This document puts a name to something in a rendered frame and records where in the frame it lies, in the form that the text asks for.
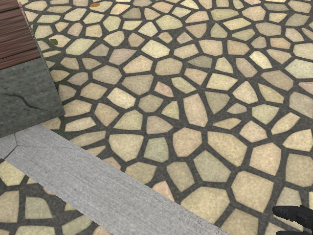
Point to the robot right hand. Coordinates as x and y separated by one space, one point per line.
302 215

